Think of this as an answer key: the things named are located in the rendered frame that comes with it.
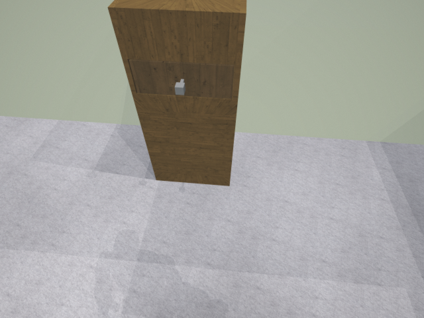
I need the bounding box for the cabinet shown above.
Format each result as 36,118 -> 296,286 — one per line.
108,0 -> 246,186

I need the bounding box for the handle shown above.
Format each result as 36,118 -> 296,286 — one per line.
175,79 -> 186,95

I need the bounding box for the drawer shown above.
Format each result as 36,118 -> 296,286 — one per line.
129,59 -> 235,99

